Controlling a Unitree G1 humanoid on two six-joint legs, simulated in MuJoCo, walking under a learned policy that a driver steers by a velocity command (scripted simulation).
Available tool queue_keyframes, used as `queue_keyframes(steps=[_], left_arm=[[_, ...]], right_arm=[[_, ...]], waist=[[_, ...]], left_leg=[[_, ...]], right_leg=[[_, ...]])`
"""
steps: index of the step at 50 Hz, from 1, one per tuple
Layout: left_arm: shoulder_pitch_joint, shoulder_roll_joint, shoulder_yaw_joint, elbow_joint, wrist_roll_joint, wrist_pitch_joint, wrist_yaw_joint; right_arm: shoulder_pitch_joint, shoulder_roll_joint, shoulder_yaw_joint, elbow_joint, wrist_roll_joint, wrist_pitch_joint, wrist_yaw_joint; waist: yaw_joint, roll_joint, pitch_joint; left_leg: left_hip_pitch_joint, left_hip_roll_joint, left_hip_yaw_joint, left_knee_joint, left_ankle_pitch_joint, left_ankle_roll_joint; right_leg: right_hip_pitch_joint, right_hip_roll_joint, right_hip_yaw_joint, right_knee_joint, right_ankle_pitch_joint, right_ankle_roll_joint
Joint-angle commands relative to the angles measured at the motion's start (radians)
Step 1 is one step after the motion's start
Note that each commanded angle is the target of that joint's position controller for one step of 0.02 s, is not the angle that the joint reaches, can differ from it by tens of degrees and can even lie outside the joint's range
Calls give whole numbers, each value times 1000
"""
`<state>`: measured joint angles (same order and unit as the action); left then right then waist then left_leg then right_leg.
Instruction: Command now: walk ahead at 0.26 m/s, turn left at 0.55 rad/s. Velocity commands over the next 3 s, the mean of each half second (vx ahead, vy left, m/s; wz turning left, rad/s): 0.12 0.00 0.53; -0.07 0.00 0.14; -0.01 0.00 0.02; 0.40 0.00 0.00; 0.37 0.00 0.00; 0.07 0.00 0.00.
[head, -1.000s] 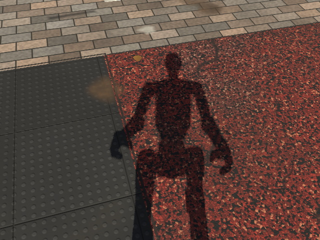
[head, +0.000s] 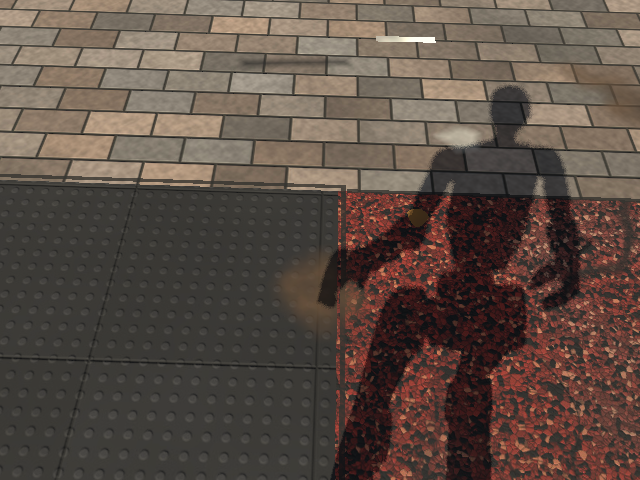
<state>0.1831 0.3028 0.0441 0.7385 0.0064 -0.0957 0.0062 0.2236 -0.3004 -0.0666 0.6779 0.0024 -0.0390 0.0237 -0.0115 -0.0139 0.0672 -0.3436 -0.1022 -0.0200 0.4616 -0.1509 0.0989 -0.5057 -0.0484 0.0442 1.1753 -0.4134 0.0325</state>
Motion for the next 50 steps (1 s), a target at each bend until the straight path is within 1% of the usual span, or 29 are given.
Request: queue_keyframes(steps=[1,3,5,9,11,13,14,15,16,17,18,19,20,22,25,28,31,32,33,34,35,36,37,39,41,43,46,48,50], left_arm=[[63,94,28,-56,10,16,13],[29,71,20,-65,12,27,18],[-22,63,15,-71,11,30,14],[-129,77,18,-99,-1,33,-1],[-129,101,29,-104,1,28,-5],[-81,111,40,-95,3,14,-5],[-47,143,48,-94,16,8,1],[-24,199,56,-106,32,13,14],[24,196,61,-77,40,36,14],[-2,143,51,-99,14,44,13],[-25,96,39,-110,13,52,16],[-56,84,32,-115,15,61,16],[-83,89,31,-114,10,68,18],[-104,100,32,-104,18,79,19],[-103,106,37,-89,11,86,17],[-80,130,44,-68,-2,93,11],[-84,125,36,-48,-20,100,6],[-37,103,28,-24,-23,97,3],[-10,65,16,-23,-3,91,-4],[4,15,3,-38,14,81,-4],[-46,65,14,-29,18,82,4],[-58,78,21,-23,12,85,6],[-57,72,22,-10,13,89,10],[-36,95,29,-1,9,99,12],[-27,124,38,12,-4,103,10],[-19,97,38,18,-1,112,11],[-11,94,42,26,3,124,10],[3,97,46,33,5,130,7],[7,111,52,37,8,132,5]], right_arm=[[-26,-151,-43,-76,-5,-9,-18],[-20,-173,-50,-66,4,4,-33],[-13,-171,-51,-58,16,24,-47],[20,-165,-51,-48,17,55,-61],[12,-156,-49,-55,15,61,-64],[-32,-143,-44,-72,17,61,-65],[-30,-110,-33,-86,9,57,-63],[39,-52,-16,-95,-12,51,-61],[149,-80,-17,-98,8,53,-57],[165,-172,-41,-64,8,58,-56],[93,-203,-56,-59,17,73,-58],[63,-186,-56,-54,18,91,-63],[40,-170,-53,-66,13,102,-67],[41,-102,-34,-72,15,106,-63],[24,-64,-15,-76,4,94,-59],[-2,-72,-10,-76,2,88,-47],[46,-69,-11,-43,-2,85,-32],[41,-85,-13,-46,-11,85,-31],[34,-152,-23,-63,-24,86,-38],[-47,-189,-25,-74,-34,87,-38],[-94,-124,-12,-91,-43,74,-33],[-105,-98,-5,-80,-42,61,-30],[-91,-114,-12,-65,-30,51,-29],[-71,-123,-17,-53,-13,38,-28],[-16,-124,-21,-47,-11,43,-29],[-30,-143,-28,-45,-10,53,-36],[-51,-146,-32,-46,-10,67,-47],[-66,-145,-34,-44,-8,71,-52],[-60,-143,-36,-35,-7,75,-55]], waist=[[47,41,-145],[41,62,-157],[21,91,-185],[-18,118,-185],[-10,132,-176],[34,151,-164],[42,112,-202],[5,-80,-271],[-32,-304,-340],[-15,-189,-305],[7,-113,-245],[5,-69,-203],[2,-75,-166],[-11,-114,-136],[4,-147,-180],[29,-167,-201],[-8,-149,-176],[-7,-122,-161],[24,25,-162],[78,238,-129],[35,200,-106],[43,176,-91],[37,175,-91],[30,184,-90],[-2,124,-100],[9,125,-101],[11,126,-110],[17,117,-117],[16,74,-115]], left_leg=[[123,266,-249,-140,708,201],[83,224,-204,-123,711,173],[68,185,-184,-96,639,127],[120,191,-278,-41,454,85],[167,201,-359,8,376,75],[174,173,-401,77,289,42],[123,124,-374,175,174,5],[-29,17,-252,396,-248,-52],[-217,-46,-155,588,-608,-104],[-258,26,-159,730,-545,-143],[-279,52,-136,794,-464,-164],[-269,65,-121,804,-413,-178],[-258,80,-117,791,-371,-185],[-171,74,-61,690,-328,-188],[-75,91,-25,484,-320,-183],[9,104,-5,303,-254,-163],[164,81,39,19,-70,-113],[235,98,4,-63,-10,-80],[292,248,-178,-106,111,-26],[145,376,-287,-123,165,80],[52,359,-276,-134,106,106],[61,312,-231,-113,102,73],[91,275,-197,-86,119,40],[115,266,-188,-45,239,23],[107,254,-194,-33,281,23],[107,275,-203,-17,320,52],[79,292,-213,-9,344,80],[52,288,-208,0,289,77],[24,253,-179,19,164,47]], right_leg=[[-62,-18,11,-107,59,37],[-34,15,-2,-242,155,56],[21,48,-5,-367,293,61],[45,85,28,-539,352,54],[56,90,56,-613,305,37],[144,77,52,-751,388,1],[282,-17,104,-788,557,-44],[492,-229,280,-746,948,-143],[616,-423,568,-771,961,-334],[570,-397,561,-790,795,-341],[513,-324,416,-781,688,-291],[437,-262,328,-800,601,-259],[374,-238,287,-823,532,-254],[280,-166,171,-862,510,-242],[304,-169,117,-852,574,-263],[327,-197,130,-844,530,-275],[257,-172,110,-807,375,-227],[198,-145,93,-790,284,-166],[122,-77,21,-662,181,-81],[124,19,-74,-636,31,-14],[210,8,-39,-602,35,7],[220,11,-34,-624,111,6],[222,12,-32,-649,190,6],[234,-7,-13,-662,303,6],[243,-4,-24,-616,351,-13],[221,9,-29,-591,314,-17],[222,20,-32,-549,289,-26],[236,18,-27,-538,300,-37],[248,1,-5,-573,381,-53]])
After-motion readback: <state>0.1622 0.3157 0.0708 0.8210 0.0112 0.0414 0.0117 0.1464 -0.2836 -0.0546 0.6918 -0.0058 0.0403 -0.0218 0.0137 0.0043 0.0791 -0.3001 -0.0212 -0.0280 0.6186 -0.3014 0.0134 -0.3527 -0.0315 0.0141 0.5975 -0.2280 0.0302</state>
